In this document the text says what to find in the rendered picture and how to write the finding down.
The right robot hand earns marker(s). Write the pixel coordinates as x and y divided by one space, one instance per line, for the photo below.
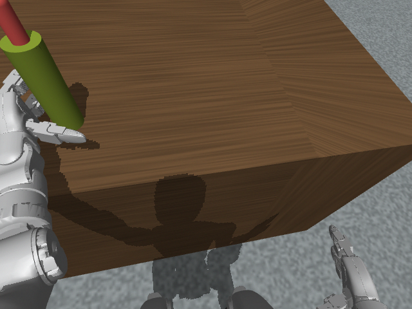
357 284

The left robot arm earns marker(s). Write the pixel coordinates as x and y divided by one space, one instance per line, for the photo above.
31 258

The left robot hand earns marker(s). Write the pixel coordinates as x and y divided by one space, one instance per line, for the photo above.
17 115

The bottle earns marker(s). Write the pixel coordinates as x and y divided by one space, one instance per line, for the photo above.
29 55

